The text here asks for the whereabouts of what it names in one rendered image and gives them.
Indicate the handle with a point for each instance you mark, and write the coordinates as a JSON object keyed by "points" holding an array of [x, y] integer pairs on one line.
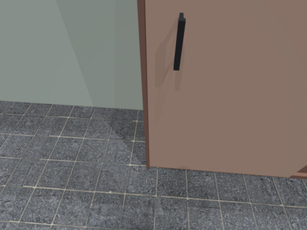
{"points": [[179, 41]]}

